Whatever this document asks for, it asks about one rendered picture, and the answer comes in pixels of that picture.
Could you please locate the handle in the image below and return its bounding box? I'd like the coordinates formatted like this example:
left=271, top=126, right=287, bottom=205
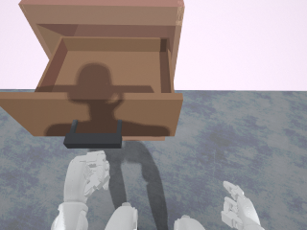
left=63, top=120, right=123, bottom=149

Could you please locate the left robot forearm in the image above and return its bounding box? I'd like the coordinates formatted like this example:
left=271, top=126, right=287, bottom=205
left=51, top=201, right=88, bottom=230

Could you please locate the robot right thigh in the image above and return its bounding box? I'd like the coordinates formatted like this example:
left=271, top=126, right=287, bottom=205
left=174, top=218, right=205, bottom=230

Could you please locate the cabinet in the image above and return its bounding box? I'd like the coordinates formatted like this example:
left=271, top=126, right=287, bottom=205
left=18, top=0, right=185, bottom=141

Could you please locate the robot left thigh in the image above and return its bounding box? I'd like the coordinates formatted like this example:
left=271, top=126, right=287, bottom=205
left=105, top=206, right=138, bottom=230

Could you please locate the robot left hand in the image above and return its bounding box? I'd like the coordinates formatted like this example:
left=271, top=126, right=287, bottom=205
left=63, top=150, right=110, bottom=204

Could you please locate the robot thigh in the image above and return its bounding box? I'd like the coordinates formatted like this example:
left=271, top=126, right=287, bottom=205
left=174, top=218, right=205, bottom=230
left=105, top=206, right=138, bottom=230

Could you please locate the drawer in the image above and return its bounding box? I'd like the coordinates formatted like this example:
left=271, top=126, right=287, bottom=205
left=0, top=36, right=183, bottom=137

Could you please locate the robot right hand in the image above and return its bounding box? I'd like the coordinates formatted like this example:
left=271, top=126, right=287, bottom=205
left=221, top=181, right=261, bottom=230

